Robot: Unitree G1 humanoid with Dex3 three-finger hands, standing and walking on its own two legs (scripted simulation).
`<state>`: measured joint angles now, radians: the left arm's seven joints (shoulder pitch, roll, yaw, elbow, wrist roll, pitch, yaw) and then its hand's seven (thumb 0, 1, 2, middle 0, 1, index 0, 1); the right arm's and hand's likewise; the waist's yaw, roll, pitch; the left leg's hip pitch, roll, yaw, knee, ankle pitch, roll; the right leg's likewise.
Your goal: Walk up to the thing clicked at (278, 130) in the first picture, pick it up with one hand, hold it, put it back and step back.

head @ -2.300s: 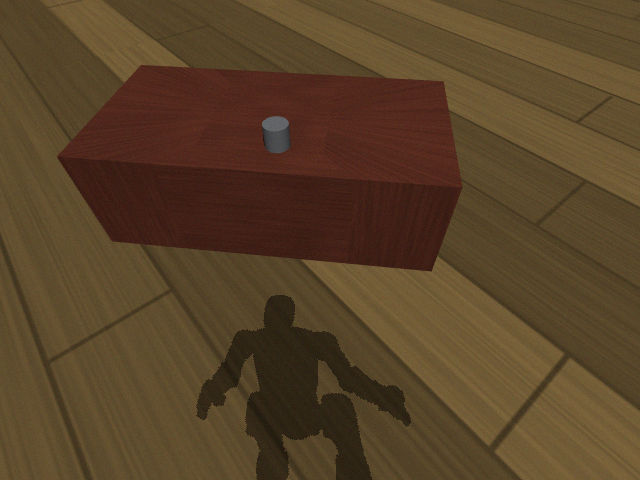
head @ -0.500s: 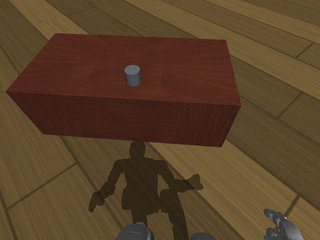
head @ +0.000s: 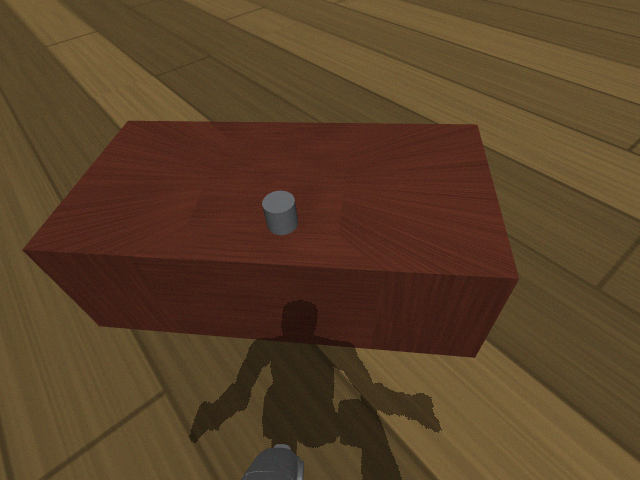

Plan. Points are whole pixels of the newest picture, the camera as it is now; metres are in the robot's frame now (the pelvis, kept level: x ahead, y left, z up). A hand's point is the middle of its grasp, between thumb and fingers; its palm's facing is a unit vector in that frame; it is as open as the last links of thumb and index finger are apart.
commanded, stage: walk up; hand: left
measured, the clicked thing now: (280, 213) +0.80 +0.21 -0.27
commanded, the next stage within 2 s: none
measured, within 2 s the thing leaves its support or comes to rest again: neither
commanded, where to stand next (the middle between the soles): +0.34 +0.07 m, yaw -3 degrees
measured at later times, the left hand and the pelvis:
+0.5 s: hand (161, 366) +0.30 +0.32 -0.14, palm faces -0.12 -0.92 -0.38, open 7.4 cm; pelvis +0.18 +0.06 -0.01, yaw -2 degrees
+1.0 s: hand (148, 358) +0.33 +0.37 -0.18, palm faces -0.07 -0.93 -0.36, open 7.4 cm; pelvis +0.26 +0.10 -0.02, yaw -4 degrees
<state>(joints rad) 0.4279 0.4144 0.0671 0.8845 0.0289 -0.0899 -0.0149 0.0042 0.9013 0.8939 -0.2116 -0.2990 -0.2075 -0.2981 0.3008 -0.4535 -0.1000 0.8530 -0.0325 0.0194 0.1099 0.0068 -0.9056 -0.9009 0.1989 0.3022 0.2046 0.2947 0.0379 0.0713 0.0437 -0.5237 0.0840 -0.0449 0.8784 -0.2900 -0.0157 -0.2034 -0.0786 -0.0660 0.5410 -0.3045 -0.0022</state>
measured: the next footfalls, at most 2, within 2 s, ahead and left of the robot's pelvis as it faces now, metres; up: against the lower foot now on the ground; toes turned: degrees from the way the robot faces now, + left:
left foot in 0.10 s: +0.16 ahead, +0.18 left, +0.00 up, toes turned +4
right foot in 0.50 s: +0.30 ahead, -0.04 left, +0.00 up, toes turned -4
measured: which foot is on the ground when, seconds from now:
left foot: up 0.00-0.08, down 0.10-0.52, up 0.54-0.78, down 0.80-1.00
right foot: down 0.00-0.12, up 0.14-0.48, down 0.50-1.00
